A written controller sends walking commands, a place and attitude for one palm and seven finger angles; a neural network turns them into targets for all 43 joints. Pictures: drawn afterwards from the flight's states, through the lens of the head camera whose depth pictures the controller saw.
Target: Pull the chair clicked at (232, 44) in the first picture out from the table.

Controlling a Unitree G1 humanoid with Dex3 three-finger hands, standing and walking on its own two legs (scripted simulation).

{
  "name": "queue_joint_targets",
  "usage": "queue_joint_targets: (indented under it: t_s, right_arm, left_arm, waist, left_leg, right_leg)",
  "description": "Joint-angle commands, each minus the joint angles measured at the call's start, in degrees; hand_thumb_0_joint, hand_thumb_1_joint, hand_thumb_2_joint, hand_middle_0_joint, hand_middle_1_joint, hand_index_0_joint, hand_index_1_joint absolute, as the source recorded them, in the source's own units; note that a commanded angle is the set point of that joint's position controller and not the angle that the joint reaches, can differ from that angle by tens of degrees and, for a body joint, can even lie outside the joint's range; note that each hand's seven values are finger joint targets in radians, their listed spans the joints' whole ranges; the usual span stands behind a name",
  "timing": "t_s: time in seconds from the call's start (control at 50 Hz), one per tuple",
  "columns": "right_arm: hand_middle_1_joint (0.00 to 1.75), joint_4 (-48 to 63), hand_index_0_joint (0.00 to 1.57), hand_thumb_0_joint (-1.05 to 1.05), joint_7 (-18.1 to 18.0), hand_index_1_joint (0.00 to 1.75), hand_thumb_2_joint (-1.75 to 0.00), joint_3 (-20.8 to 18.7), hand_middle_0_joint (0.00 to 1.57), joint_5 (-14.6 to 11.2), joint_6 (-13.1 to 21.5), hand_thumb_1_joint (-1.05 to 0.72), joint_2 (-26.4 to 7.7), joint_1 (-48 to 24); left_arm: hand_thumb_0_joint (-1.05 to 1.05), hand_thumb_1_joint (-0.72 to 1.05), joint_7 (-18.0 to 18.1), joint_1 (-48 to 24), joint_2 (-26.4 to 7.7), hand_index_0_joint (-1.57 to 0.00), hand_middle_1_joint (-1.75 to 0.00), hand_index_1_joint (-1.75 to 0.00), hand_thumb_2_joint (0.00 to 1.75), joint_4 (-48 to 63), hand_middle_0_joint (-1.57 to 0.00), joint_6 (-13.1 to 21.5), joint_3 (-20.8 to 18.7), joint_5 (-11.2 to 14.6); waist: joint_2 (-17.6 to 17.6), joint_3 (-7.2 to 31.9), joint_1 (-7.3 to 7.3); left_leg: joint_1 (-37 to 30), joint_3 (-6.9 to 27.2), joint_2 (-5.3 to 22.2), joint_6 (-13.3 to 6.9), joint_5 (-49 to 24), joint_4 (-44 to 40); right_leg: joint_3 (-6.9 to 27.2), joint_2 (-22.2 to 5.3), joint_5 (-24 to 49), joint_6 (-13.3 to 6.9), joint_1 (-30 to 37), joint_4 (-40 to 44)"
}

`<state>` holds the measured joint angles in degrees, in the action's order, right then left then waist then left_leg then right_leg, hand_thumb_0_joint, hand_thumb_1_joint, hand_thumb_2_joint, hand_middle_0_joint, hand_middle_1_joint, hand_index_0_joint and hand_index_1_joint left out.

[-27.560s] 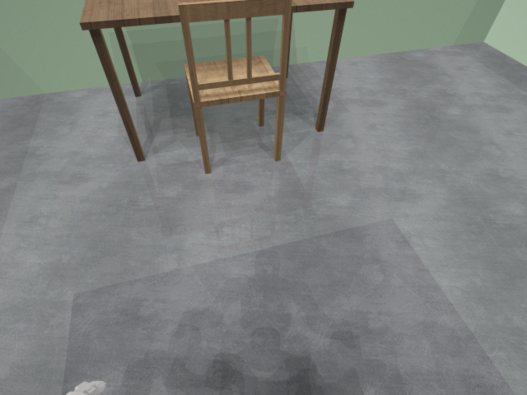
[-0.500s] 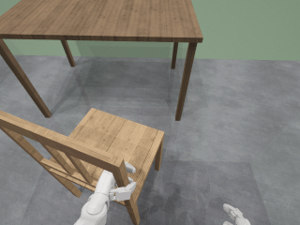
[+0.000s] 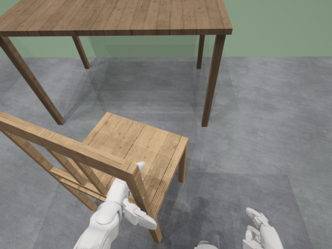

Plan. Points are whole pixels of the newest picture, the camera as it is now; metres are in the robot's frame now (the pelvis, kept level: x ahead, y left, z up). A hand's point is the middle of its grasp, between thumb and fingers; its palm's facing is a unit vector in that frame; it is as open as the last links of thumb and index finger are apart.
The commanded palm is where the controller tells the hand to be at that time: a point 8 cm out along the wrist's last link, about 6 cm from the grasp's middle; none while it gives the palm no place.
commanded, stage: open the thumb and straighten the fingers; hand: left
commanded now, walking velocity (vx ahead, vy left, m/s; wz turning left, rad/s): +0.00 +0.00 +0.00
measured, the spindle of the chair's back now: (68, 166) +0.37 +0.30 -0.07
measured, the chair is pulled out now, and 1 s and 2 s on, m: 0.51 0.51 0.51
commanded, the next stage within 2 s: draw the fingers out of the gap in 0.10 s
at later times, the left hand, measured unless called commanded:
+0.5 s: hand (134, 221) +0.20 +0.08 -0.03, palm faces -0.17 -0.98 -0.06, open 17.5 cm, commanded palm +0.19 +0.14 -0.01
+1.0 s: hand out of the picture +0.14 +0.09 -0.02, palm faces -0.16 -0.99 -0.03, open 17.5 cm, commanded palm +0.11 +0.13 -0.01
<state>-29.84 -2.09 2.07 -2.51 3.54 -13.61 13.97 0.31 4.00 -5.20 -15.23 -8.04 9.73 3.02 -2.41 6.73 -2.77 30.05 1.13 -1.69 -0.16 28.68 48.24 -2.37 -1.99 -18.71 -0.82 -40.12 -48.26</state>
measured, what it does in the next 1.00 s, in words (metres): stands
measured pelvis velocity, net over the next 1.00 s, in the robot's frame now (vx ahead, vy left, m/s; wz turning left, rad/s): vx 0.01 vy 0.02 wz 0.01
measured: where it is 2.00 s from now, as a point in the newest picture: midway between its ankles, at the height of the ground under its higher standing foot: outside the picture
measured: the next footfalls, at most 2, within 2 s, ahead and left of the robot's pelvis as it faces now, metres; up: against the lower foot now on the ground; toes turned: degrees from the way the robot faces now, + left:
none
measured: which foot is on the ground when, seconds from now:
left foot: down 0.00-1.00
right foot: down 0.00-1.00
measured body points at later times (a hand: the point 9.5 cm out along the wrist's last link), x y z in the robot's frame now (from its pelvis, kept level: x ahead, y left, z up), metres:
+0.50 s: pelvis +0.02 +0.00 -0.01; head +0.05 -0.01 +0.44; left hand +0.21 +0.14 -0.02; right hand +0.19 -0.23 -0.08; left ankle -0.05 +0.12 -0.70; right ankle +0.05 -0.11 -0.70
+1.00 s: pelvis +0.01 +0.02 -0.02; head +0.04 +0.01 +0.43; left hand +0.14 +0.14 -0.02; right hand +0.19 -0.21 -0.08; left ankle -0.05 +0.12 -0.70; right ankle +0.05 -0.11 -0.70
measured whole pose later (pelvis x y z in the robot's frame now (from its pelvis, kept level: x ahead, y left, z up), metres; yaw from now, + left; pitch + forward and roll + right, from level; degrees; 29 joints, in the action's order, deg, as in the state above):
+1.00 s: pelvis +0.01 +0.02 -0.02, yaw +1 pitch +12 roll -1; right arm -19.9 -3.1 1.4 -2.1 6.9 -12.4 17.9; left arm 0.5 41.9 -7.0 18.5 -8.5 17.2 -3.5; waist -2.2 10.2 -2.1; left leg 36.3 2.0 -2.3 -1.6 34.5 58.7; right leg -3.1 -2.8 -23.4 0.5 -45.2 -56.4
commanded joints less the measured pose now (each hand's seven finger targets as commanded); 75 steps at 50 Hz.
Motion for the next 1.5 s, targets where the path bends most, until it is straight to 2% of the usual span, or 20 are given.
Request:
queue_joint_targets:
  t_s: [0.0,0.1,0.14,0.18,0.22,0.26,0.32,0.58,0.72,1.02,1.06,1.08,1.12,1.16,1.2,1.26,1.32,1.38,1.42,1.48]
  right_arm:
    - [0.3,9.5,0.2,0.0,-0.7,0.3,-0.9,-2.7,0.2,0.2,3.2,-0.9,-6.6,-2.7]
    - [0.3,10.3,0.2,0.0,-0.5,0.3,-0.9,-2.8,0.2,0.3,4.0,-0.9,-6.6,-1.8]
    - [0.3,10.0,0.2,0.0,-0.6,0.3,-0.9,-2.9,0.2,0.4,4.1,-0.9,-6.8,-1.4]
    - [0.3,10.0,0.2,0.0,-0.9,0.3,-0.9,-2.9,0.2,0.6,4.1,-0.9,-6.9,-1.0]
    - [0.3,11.2,0.2,0.0,-0.6,0.3,-0.9,-3.0,0.2,0.5,4.2,-0.9,-6.7,-1.8]
    - [0.3,12.3,0.2,0.0,-0.4,0.3,-0.9,-2.9,0.2,0.5,4.3,-0.9,-6.2,-1.4]
    - [0.3,13.1,0.2,0.0,-0.5,0.3,-0.9,-3.1,0.2,0.5,4.7,-0.9,-6.5,-1.1]
    - [0.3,16.2,0.2,0.0,-1.4,0.3,-0.9,-2.9,0.2,0.6,6.5,-0.9,-5.8,-0.3]
    - [0.3,17.6,0.2,0.0,-1.7,0.3,-0.9,-3.1,0.2,0.4,7.0,-0.9,-5.8,-0.8]
    - [0.3,22.0,0.2,0.0,-1.5,0.3,-0.9,-3.8,0.2,0.4,6.7,-0.9,-4.8,-0.7]
    - [0.3,22.3,0.2,0.0,-1.6,0.3,-0.9,-3.8,0.2,0.4,6.8,-0.9,-4.7,-0.4]
    - [0.3,21.4,0.2,0.0,-1.4,0.3,-0.9,-3.6,0.2,0.5,8.7,-0.9,-3.4,-0.9]
    - [0.3,18.8,0.2,0.0,-1.0,0.3,-0.9,-3.9,0.2,0.7,10.8,-0.9,-3.9,-0.8]
    - [0.3,17.5,0.2,0.0,-0.3,0.3,-0.9,-4.2,0.2,0.5,11.6,-0.9,-3.8,-0.4]
    - [0.3,16.1,0.2,0.0,0.7,0.3,-0.9,-4.5,0.2,0.8,12.0,-0.9,-3.7,-1.0]
    - [0.3,14.2,0.2,0.0,2.2,0.3,-0.9,-5.6,0.2,1.2,11.3,-0.9,-3.5,-3.2]
    - [0.3,17.0,0.2,0.0,2.0,0.3,-0.9,-5.8,0.2,-0.1,8.4,-0.9,-3.8,-4.3]
    - [0.3,18.5,0.2,0.0,-0.3,0.3,-0.9,-5.2,0.2,-1.2,6.4,-0.9,-3.3,-4.6]
    - [0.3,17.9,0.2,0.0,-1.5,0.3,-0.9,-4.7,0.2,-1.5,6.7,-0.9,-2.8,-4.6]
    - [0.3,15.5,0.2,0.0,-2.1,0.3,-0.9,-4.6,0.2,-1.6,8.2,-0.9,-2.5,-3.1]
  left_arm:
    - [0.0,-0.55,-0.4,-6.7,-3.7,0.0,0.0,0.0,0.2,14.3,0.0,3.1,-2.5,0.3]
    - [0.0,-0.55,-0.6,-2.2,-1.3,0.0,0.0,0.0,0.2,17.9,0.0,2.5,0.8,0.1]
    - [0.0,-0.55,-0.2,-4.0,-2.4,0.0,0.0,0.0,0.2,19.2,0.0,2.3,0.5,-0.4]
    - [0.0,-0.55,0.0,0.0,-5.6,0.0,0.0,0.0,0.2,17.6,0.0,2.3,-3.2,-0.7]
    - [0.0,-0.55,-0.3,5.0,-5.0,0.0,0.0,0.0,0.2,20.6,0.0,2.6,-2.5,-1.1]
    - [0.0,-0.55,-0.5,8.5,-2.5,0.0,0.0,0.0,0.2,23.6,0.0,2.8,0.5,-1.2]
    - [0.0,-0.55,-0.3,11.4,-3.3,0.0,0.0,0.0,0.2,26.2,0.0,2.7,0.8,-1.3]
    - [0.0,-0.55,-0.9,25.6,-3.9,0.0,0.0,0.0,0.2,37.7,0.0,3.9,3.4,-2.8]
    - [0.0,-0.55,-1.0,31.5,-4.2,0.0,0.0,0.0,0.2,40.7,0.0,3.2,4.3,-3.9]
    - [0.0,-0.55,0.6,45.3,-2.3,0.0,0.0,0.0,0.2,49.1,0.0,3.7,9.4,-7.4]
    - [0.0,-0.55,0.2,46.8,-1.4,0.0,0.0,0.0,0.2,49.9,0.0,4.0,10.4,-6.8]
    - [0.0,-0.55,0.6,41.1,4.0,0.0,0.0,0.0,0.2,56.3,0.0,12.3,8.4,0.7]
    - [0.0,-0.55,1.3,43.2,0.8,0.0,0.0,0.0,0.2,54.9,0.0,18.8,6.1,0.9]
    - [0.0,-0.55,1.1,45.1,0.3,0.0,0.0,0.0,0.2,56.0,0.0,23.8,5.0,1.5]
    - [0.0,-0.55,0.6,43.5,0.2,0.0,0.0,0.0,0.2,55.5,0.0,28.8,5.4,1.2]
    - [0.0,-0.55,-1.8,44.7,-3.3,0.0,0.0,0.0,0.2,51.3,0.0,35.3,2.7,-1.3]
    - [0.0,-0.55,-4.6,49.5,-6.2,0.0,0.0,0.0,0.2,50.6,0.0,30.6,-1.6,-0.3]
    - [0.0,-0.55,-5.1,46.6,-8.9,0.0,0.0,0.0,0.2,56.1,0.0,25.5,-7.1,3.6]
    - [0.0,-0.55,-4.3,44.4,-9.2,0.0,0.0,0.0,0.2,59.3,0.0,25.0,-9.2,6.2]
    - [0.0,-0.51,-4.0,43.8,-9.0,-0.01,-0.01,-0.01,0.22,59.7,-0.01,26.8,-10.8,8.5]
  waist:
    - [5.4,12.7,-0.39]
    - [5.2,13.2,-0.98]
    - [5.9,13.0,-1.76]
    - [6.0,12.6,-0.69]
    - [3.6,13.8,0.51]
    - [3.4,13.8,0.09]
    - [5.8,12.2,-0.58]
    - [4.1,9.7,-1.02]
    - [2.4,8.2,-0.3]
    - [3.0,7.2,0.79]
    - [4.6,7.2,0.42]
    - [7.9,5.2,0.46]
    - [4.0,6.8,1.61]
    - [-0.1,8.6,2.23]
    - [0.0,8.6,1.62]
    - [2.0,7.7,1.93]
    - [0.5,9.4,3.73]
    - [5.2,10.6,3.56]
    - [3.0,10.5,3.27]
    - [5.0,9.7,2.34]
  left_leg:
    - [5.1,-0.8,0.0,-0.8,-14.4,-6.7]
    - [4.4,-0.4,0.1,-0.8,-17.8,-5.5]
    - [4.3,-0.1,0.1,-0.9,-18.1,-5.0]
    - [5.8,-0.4,-0.1,-0.8,-17.9,-4.6]
    - [5.4,-0.5,-0.2,-0.6,-19.4,-4.7]
    - [4.6,-0.5,0.0,-0.5,-20.7,-4.4]
    - [5.7,0.1,0.1,-0.8,-20.0,-3.5]
    - [7.4,0.8,-0.4,-1.0,-16.5,-0.7]
    - [8.3,1.7,-0.2,-0.8,-15.4,-0.5]
    - [10.4,2.3,-0.2,-0.3,-14.6,0.5]
    - [10.6,2.3,-0.2,-0.5,-14.4,0.8]
    - [13.5,2.0,-1.1,0.0,-12.6,3.4]
    - [14.0,1.9,-1.1,0.6,-11.5,3.7]
    - [13.0,1.6,-0.8,1.6,-13.2,4.2]
    - [14.3,1.8,-0.4,1.6,-13.5,6.0]
    - [18.5,1.8,0.3,1.3,-11.5,8.7]
    - [17.6,1.1,0.2,0.7,-8.4,5.4]
    - [17.1,0.8,0.0,-0.3,-6.2,3.9]
    - [15.6,0.8,0.0,-0.4,-7.7,3.5]
    - [13.6,0.9,0.2,-0.4,-10.8,3.4]
  right_leg:
    - [0.7,-0.3,8.8,0.4,18.8,6.3]
    - [-0.2,-0.3,13.3,0.4,18.3,5.1]
    - [-0.2,-0.3,13.7,0.5,17.8,5.0]
    - [-0.1,-0.3,14.0,0.4,18.2,4.4]
    - [0.0,-0.5,15.3,-0.1,19.1,3.8]
    - [-0.4,-0.5,16.1,-0.1,18.5,3.4]
    - [-0.7,-0.2,15.3,0.1,16.9,3.2]
    - [-1.1,0.0,9.5,0.1,12.0,1.6]
    - [-1.8,0.4,5.5,-0.2,8.9,0.4]
    - [-1.9,0.9,2.8,-0.6,6.4,-2.3]
    - [-1.9,0.8,3.0,-0.4,6.7,-2.0]
    - [-3.5,1.6,2.7,-0.2,3.2,-3.0]
    - [-2.9,1.6,1.0,-0.6,2.8,-4.5]
    - [-2.8,1.5,1.3,-0.8,2.4,-5.7]
    - [-2.8,1.5,1.7,-0.7,0.5,-7.4]
    - [-2.0,1.1,0.8,-0.9,-1.8,-10.2]
    - [-0.9,0.9,-1.8,-1.0,3.8,-6.9]
    - [0.0,0.8,-4.1,-0.2,8.4,-3.2]
    - [-0.2,0.9,-2.1,-0.2,9.6,-2.1]
    - [-0.7,1.1,2.9,0.2,10.8,-0.8]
